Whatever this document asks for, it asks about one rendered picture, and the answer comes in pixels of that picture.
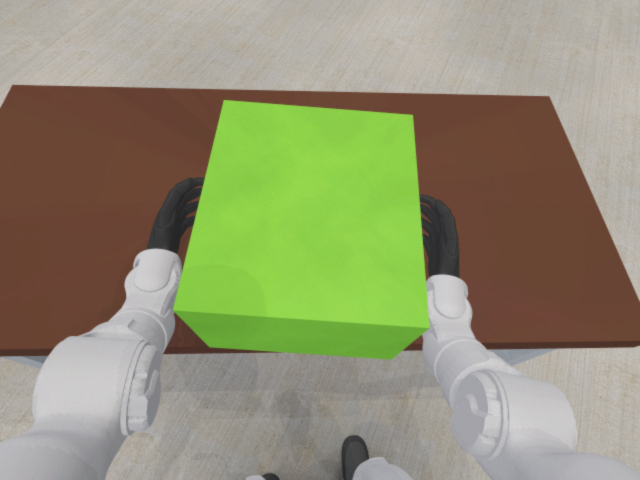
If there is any table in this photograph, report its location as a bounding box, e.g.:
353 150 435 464
0 85 640 369

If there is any carton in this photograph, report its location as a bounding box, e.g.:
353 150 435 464
173 100 430 360

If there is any robot left upper arm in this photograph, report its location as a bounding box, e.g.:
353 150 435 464
0 336 161 480

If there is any right robot forearm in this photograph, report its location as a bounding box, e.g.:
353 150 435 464
422 274 577 449

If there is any robot right shin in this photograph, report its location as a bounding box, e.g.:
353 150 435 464
353 457 389 477

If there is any right robot hand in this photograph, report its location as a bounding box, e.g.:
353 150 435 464
419 194 459 278

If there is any robot right upper arm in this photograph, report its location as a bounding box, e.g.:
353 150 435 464
451 369 640 480

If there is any left robot forearm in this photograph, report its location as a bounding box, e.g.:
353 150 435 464
32 249 182 423

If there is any left robot hand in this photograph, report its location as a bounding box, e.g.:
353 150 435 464
147 177 205 254

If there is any right robot foot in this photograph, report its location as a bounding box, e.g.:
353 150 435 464
342 435 369 480

